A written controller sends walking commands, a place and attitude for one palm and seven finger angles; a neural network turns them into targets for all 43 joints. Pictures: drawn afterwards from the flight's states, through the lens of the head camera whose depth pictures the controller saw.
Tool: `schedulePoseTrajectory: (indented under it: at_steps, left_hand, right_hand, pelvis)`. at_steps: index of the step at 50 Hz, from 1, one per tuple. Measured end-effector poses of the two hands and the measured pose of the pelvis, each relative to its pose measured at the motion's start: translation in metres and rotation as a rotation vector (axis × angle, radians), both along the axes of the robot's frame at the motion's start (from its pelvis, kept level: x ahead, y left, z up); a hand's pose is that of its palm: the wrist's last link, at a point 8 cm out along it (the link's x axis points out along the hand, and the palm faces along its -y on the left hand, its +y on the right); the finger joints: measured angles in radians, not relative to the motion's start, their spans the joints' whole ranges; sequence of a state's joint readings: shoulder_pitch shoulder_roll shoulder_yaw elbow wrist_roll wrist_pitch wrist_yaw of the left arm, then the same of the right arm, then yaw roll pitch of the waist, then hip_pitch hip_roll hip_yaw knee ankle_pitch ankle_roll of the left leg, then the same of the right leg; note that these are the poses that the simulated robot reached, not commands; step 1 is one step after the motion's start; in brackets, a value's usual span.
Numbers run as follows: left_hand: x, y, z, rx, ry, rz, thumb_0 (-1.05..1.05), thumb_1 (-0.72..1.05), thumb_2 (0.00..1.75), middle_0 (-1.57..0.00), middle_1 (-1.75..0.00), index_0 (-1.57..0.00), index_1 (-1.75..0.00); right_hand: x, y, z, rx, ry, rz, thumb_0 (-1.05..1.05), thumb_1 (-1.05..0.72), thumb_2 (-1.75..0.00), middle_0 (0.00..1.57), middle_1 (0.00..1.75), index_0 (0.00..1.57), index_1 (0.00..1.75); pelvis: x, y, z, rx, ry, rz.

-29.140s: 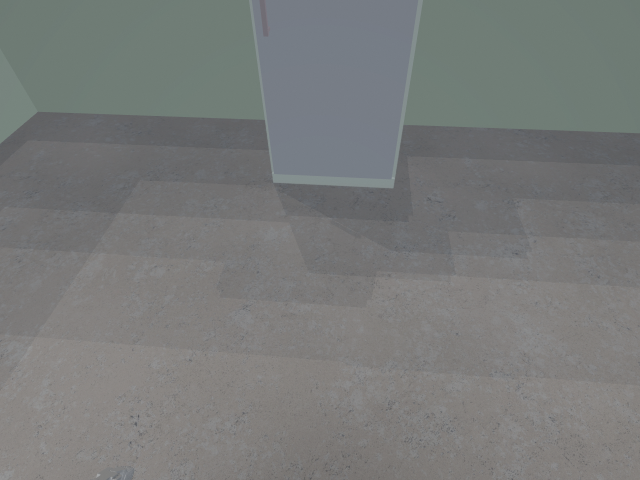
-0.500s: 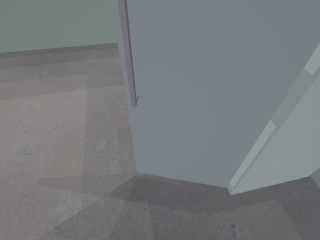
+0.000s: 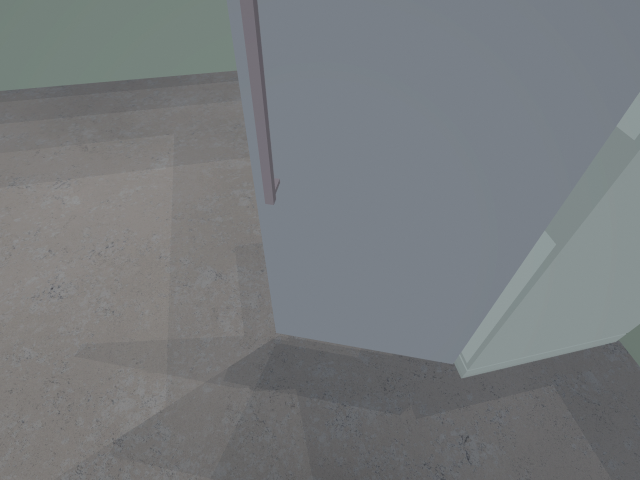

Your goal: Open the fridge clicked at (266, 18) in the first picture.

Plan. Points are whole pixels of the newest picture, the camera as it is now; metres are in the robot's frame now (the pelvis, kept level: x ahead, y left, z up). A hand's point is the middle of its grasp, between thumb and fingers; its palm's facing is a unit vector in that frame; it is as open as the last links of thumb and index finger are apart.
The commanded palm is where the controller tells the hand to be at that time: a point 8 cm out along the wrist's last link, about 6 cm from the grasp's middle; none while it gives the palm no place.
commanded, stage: look to check the result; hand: left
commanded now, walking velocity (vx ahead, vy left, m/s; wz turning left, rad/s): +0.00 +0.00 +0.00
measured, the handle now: (264, 105) +0.61 +0.13 +0.15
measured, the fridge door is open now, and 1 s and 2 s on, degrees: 67 67 67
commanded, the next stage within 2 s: stand and wait in 0.28 s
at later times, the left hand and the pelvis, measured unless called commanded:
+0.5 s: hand out of the picture +0.09 +0.24 -0.16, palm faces -0.01 -0.95 -0.32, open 7.4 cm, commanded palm none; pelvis +0.01 -0.01 +0.00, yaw +1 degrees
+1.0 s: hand out of the picture +0.12 +0.23 -0.16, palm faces -0.02 -0.95 -0.33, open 7.4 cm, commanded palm none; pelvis +0.03 -0.02 +0.00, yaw +0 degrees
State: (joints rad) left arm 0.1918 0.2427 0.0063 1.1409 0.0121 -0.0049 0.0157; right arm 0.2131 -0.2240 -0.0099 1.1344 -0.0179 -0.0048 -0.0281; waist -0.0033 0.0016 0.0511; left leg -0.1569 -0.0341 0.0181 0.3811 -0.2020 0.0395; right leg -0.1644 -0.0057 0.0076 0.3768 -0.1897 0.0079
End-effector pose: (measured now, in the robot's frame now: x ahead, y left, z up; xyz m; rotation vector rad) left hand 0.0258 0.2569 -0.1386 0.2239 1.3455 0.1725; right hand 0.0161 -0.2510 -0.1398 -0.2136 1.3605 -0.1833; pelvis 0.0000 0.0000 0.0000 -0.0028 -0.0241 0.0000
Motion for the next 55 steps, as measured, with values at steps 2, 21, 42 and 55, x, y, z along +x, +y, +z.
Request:
schedulePoseTrajectory:
  at_steps: [2, 21, 42, 55]
  left_hand:
    - [0.004, 0.003, 0.001, 0.006, -0.01, -0.004, 0.0, 0.9, 0.9, -0.2, -0.3, -0.2, -0.3]
    - [0.049, 0.023, 0.016, 0.056, -0.099, -0.037, 0.0, 0.9, 0.9, -0.2, -0.3, -0.2, -0.3]
    - [0.075, 0.019, 0.02, 0.072, -0.105, -0.049, 0.0, 0.9, 0.9, -0.2, -0.3, -0.21, -0.3]
    - [0.089, 0.012, 0.02, 0.069, -0.119, -0.059, 0.0, 0.9, 0.9, -0.2, -0.3, -0.21, -0.3]
  right_hand:
    - [0.004, -0.003, 0.001, -0.007, -0.01, 0.005, 0.0, -0.91, -0.9, 0.2, 0.3, 0.2, 0.3]
    - [0.061, -0.036, 0.017, -0.072, -0.111, 0.065, 0.0, -0.91, -0.9, 0.21, 0.3, 0.21, 0.3]
    - [0.089, -0.051, 0.021, -0.084, -0.119, 0.07, 0.0, -0.91, -0.9, 0.21, 0.3, 0.21, 0.3]
    - [0.087, -0.055, 0.019, -0.082, -0.107, 0.054, 0.0, -0.91, -0.9, 0.21, 0.3, 0.21, 0.3]
  pelvis:
    - [0.0, 0.0, 0.0, 0.0, 0.0, 0.001]
    - [0.007, -0.004, 0.003, 0.004, 0.009, 0.01]
    - [0.027, -0.013, 0.004, 0.005, 0.017, 0.006]
    - [0.035, -0.017, 0.004, 0.005, 0.017, 0.0]
